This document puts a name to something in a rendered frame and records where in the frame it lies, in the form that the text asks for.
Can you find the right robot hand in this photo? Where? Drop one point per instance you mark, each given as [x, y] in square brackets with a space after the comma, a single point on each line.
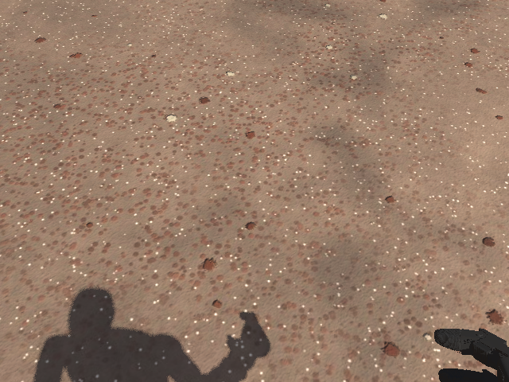
[484, 346]

